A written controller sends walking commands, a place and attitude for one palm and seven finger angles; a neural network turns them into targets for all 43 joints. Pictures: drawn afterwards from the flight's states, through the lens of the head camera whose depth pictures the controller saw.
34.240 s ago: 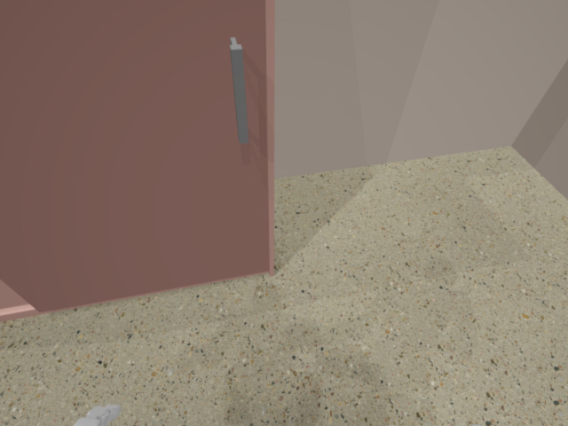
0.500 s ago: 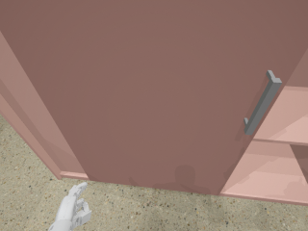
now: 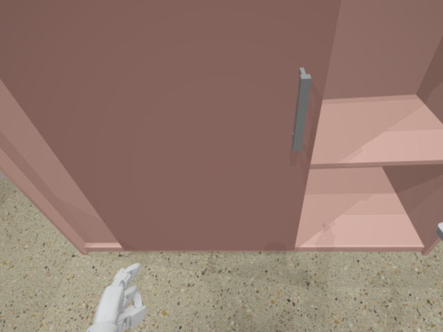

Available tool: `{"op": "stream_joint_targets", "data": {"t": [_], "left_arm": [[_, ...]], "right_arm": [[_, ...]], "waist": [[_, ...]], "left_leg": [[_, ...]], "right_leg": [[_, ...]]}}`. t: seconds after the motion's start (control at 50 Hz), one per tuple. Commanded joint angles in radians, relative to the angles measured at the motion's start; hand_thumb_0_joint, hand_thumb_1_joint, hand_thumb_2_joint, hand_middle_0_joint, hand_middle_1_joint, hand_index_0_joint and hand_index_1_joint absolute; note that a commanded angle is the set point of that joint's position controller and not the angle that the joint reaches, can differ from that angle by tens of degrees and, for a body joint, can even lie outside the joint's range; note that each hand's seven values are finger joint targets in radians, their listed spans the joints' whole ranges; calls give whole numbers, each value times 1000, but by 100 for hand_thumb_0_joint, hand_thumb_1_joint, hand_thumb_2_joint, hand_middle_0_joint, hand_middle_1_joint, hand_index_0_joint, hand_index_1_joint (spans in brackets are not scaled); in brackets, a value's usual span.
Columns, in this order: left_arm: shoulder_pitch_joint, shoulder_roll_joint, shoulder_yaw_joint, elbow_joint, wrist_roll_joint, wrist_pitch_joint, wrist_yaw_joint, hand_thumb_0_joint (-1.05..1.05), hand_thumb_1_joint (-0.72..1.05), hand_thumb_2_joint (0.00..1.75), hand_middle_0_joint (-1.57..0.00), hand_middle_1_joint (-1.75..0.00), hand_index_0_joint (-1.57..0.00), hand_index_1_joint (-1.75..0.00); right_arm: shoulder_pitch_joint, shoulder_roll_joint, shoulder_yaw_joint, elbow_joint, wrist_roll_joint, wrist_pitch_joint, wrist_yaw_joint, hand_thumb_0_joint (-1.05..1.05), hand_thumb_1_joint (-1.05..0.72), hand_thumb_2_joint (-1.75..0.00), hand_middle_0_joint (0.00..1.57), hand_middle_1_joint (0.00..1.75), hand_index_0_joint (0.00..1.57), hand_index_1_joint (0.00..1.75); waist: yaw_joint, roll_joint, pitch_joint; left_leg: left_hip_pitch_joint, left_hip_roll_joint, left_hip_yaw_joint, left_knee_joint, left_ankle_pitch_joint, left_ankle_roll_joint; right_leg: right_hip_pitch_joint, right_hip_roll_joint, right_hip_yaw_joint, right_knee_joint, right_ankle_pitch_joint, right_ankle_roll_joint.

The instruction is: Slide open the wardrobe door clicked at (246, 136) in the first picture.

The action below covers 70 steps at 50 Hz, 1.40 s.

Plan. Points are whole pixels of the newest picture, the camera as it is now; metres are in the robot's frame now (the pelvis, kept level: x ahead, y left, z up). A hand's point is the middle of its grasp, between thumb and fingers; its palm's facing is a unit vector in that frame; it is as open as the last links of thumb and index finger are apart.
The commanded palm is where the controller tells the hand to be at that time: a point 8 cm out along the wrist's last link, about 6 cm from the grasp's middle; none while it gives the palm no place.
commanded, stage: stop stepping back and stand still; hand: right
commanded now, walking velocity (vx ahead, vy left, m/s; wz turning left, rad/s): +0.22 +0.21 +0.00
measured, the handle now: (299, 111) +0.62 -0.18 +0.07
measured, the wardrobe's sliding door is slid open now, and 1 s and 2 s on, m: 0.58 0.58 0.58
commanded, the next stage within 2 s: let the arm hang, fingers relaxed in 1.04 s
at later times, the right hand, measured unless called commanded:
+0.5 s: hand out of the picture +0.09 -0.32 +0.19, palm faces +0.32 +0.88 -0.34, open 7.5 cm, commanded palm +0.04 -0.38 +0.17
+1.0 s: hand out of the picture +0.07 -0.35 +0.17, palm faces +0.36 +0.78 -0.51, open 7.5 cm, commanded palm +0.00 -0.41 +0.17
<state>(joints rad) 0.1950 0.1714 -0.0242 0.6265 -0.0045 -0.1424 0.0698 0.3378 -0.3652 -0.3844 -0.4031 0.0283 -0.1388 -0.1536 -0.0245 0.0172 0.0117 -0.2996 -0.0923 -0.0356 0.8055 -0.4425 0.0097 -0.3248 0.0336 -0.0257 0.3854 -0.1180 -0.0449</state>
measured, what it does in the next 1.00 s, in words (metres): walks backwards: left foot, then right foot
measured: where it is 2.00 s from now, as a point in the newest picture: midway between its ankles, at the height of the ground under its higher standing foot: outside the picture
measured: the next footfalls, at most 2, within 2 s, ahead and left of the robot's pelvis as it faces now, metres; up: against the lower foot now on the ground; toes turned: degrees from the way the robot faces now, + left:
left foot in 0.14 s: -0.01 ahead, +0.10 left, -0.01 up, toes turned +6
right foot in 0.26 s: +0.04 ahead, -0.18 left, +0.00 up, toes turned +4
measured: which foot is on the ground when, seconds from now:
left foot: up 0.00-0.12, down 0.14-0.24, up 0.26-0.56, down 0.58-1.00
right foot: down 0.00-0.08, up 0.10-0.24, down 0.26-0.52, up 0.54-0.78, down 0.80-1.00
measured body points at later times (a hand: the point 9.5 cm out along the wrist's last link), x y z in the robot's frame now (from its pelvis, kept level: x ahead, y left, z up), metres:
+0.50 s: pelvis -0.12 -0.08 +0.01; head -0.14 -0.14 +0.45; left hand -0.03 +0.12 -0.08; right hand +0.06 -0.36 +0.21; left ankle -0.13 +0.00 -0.68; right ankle -0.01 -0.19 -0.73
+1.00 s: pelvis -0.15 -0.11 -0.02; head -0.13 -0.13 +0.43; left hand +0.02 +0.11 -0.09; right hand +0.04 -0.39 +0.20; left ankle -0.15 -0.03 -0.74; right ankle -0.12 -0.25 -0.74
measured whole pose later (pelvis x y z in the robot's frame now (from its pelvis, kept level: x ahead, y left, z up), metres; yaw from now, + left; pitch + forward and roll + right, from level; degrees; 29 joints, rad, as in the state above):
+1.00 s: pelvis -0.15 -0.11 -0.02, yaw +2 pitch -2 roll +0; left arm 0.19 0.16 -0.02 0.57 0.00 -0.17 0.02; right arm 0.54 -0.48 -0.45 -0.58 0.02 -0.22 -0.15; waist 0.02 0.02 0.06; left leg -0.26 -0.03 0.07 0.62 -0.31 0.04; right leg -0.34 -0.06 0.00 0.71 -0.36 0.01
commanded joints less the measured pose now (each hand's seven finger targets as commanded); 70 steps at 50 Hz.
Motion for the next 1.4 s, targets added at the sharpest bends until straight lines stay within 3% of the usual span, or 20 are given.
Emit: {"op": "stream_joint_targets", "data": {"t": [0.0, 0.04, 0.08, 0.14, 0.2, 0.24, 0.28, 0.46, 0.52, 0.58, 0.62, 0.72, 0.78, 0.9, 0.96, 1.1, 1.12, 1.16, 1.3, 1.38], "left_arm": [[-86, 143, 79, -196, 3, -52, -21, 0, 90, 90, -20, -30, -20, -30], [-72, 134, 86, -206, -2, -45, -21, 0, 90, 90, -20, -30, -20, -30], [-47, 141, 105, -157, -45, -10, -22, 0, 90, 90, -20, -30, -20, -30], [-55, 93, 30, -170, 30, 2, -57, 0, 90, 90, -20, -30, -20, -30], [-88, 190, 95, -124, -12, -3, 5, 0, 90, 90, -20, -30, -20, -30], [-71, 217, 81, -156, 16, -39, 7, 0, 90, 90, -20, -30, -20, -30], [-51, 183, 101, -144, 20, -64, -25, 0, 90, 90, -20, -30, -20, -30], [-58, 121, 68, -141, 40, -15, -31, 0, 90, 90, -20, -30, -20, -30], [-57, 127, 95, -120, -10, 21, -9, 0, 90, 90, -20, -30, -20, -30], [-65, 93, 51, -139, 10, -20, -14, 0, 90, 90, -20, -30, -20, -30], [-26, 181, 112, -96, -2, -22, -9, 0, 90, 90, -20, -30, -20, -30], [-66, 129, 60, -102, 8, -66, 23, 0, 90, 90, -20, -30, -20, -30], [-69, 184, 83, -160, 4, -81, 9, 0, 90, 90, -20, -30, -20, -30], [-81, 142, 60, -165, -2, -65, -34, 0, 90, 90, -20, -30, -20, -30], [-80, 131, 81, -177, -2, -40, -39, 0, 90, 90, -20, -30, -20, -30], [-58, 137, 57, -111, 8, -38, -3, 0, 90, 90, -20, -30, -20, -30], [-5, 287, 98, 94, 14, -46, -103, 0, 90, 90, -20, -30, -20, -30], [16, 267, 101, 27, 18, 31, -73, 0, 90, 90, -20, -30, -20, -30], [-78, 274, 75, 71, 42, 102, -55, 0, 90, 90, -20, -30, -20, -30], [18, 146, 58, 152, 25, 148, -61, 0, 90, 90, -20, -30, -20, -30]], "right_arm": [[152, -189, -75, -390, 14, -54, 0, 0, -90, -90, 20, 30, 20, 30], [231, -255, -135, -421, 14, -55, -12, 0, -90, -90, 20, 30, 20, 30], [228, -212, -99, -427, 19, -50, 0, 0, -90, -90, 20, 30, 20, 30], [-150, -349, -221, -483, 40, -85, 18, 0, -90, -90, 20, 30, 20, 30], [-200, -219, -106, -239, 25, -48, 15, 0, -90, -90, 20, 30, 20, 30], [-258, -252, -110, -369, 21, -104, 0, 0, -90, -90, 20, 30, 20, 30], [-118, -309, -192, -319, -10, -134, 22, 0, -90, -90, 20, 30, 20, 30], [201, -241, -143, -355, -5, -73, -15, 0, -90, -90, 20, 30, 20, 30], [94, -272, -183, -296, -2, -33, 1, 0, -90, -90, 20, 30, 20, 30], [-8, -444, -341, -279, 22, -109, -33, 0, -90, -90, 20, 30, 20, 30], [88, -199, -151, -95, 19, -84, 3, 0, -90, -90, 20, 30, 20, 30], [-126, -139, -9, -257, 4, -112, -23, 0, -90, -90, 20, 30, 20, 30], [-143, -209, -54, -423, -3, -130, -40, 0, -90, -90, 20, 30, 20, 30], [196, -291, -241, -405, -1, -130, -28, 0, -90, -90, 20, 30, 20, 30], [229, -273, -232, -302, 19, -121, -17, 0, -90, -90, 20, 30, 20, 30], [117, -175, -136, -120, 8, -123, -24, 0, -90, -90, 20, 30, 20, 30], [81, -15, 245, 498, -88, 41, 120, 0, -90, -90, 20, 30, 20, 30], [116, 84, 276, 499, -59, 135, 131, 0, -90, -90, 20, 30, 20, 30], [-4, -32, 298, 904, -57, 128, 152, 0, -90, -90, 20, 30, 20, 30], [-106, -76, 339, 1077, -58, 118, 146, 0, -90, -90, 20, 30, 20, 30]], "waist": [[-24, -273, -152], [-65, -196, -142], [-5, 438, -112], [83, 15, -43], [83, -211, 49], [79, -740, 142], [12, -256, 60], [-9, -310, -125], [18, 280, -98], [40, 148, 4], [35, 169, 101], [40, -12, -78], [23, -344, -113], [-6, -300, -62], [15, 226, -49], [34, 101, -107], [102, -44, -61], [69, -195, -97], [-25, 6, -162], [62, 2, -90]], "left_leg": [[197, -69, 176, -63, -54, 11], [351, -27, 204, -409, -111, 71], [-90, 371, -200, -493, 181, 251], [-219, 468, -206, -394, 106, 166], [-509, 164, -7, -83, -376, 113], [-563, 3, 55, 539, -256, 36], [-363, 24, 15, 627, -26, 21], [382, -53, 235, -165, -159, 65], [147, 267, -80, -513, 197, 188], [115, 475, -411, -616, 233, 300], [75, 389, -428, -617, 106, 243], [107, 235, -18, -307, 300, 119], [-222, 84, 62, 61, -89, -8], [242, 97, 75, -284, 140, -18], [161, 392, -457, -614, 74, 128], [129, 246, -63, -394, 396, 67], [-73, 264, 69, -120, 590, 17], [-152, 122, 37, 102, -110, -43], [147, 122, -21, -271, 258, -23], [-9, 376, -331, -498, 265, 163]], "right_leg": [[-4, -139, 116, -427, -474, 265], [-58, -28, -65, -107, -329, 285], [-60, -23, 143, 1030, -462, 94], [-134, -184, 198, 913, -438, 40], [242, -64, 44, 258, -437, 27], [10, -421, 790, -276, -933, 6], [-126, -380, 644, -295, -797, -54], [-294, -219, 109, -148, -610, 38], [-286, -4, -77, 825, -400, 44], [-522, -106, 45, 1142, -364, 53], [-496, -130, 126, 903, -258, 47], [127, -27, -103, 90, -156, 9], [361, -368, 425, -53, 74, -119], [-125, -210, 86, 41, -169, -51], [-237, -15, -13, 544, -371, 43], [106, -46, -29, 74, -62, 25], [108, -136, 114, 195, 365, -2], [102, -354, 325, 65, 717, -142], [5, -174, 172, 158, 287, -71], [42, -12, 41, 348, -327, 38]]}}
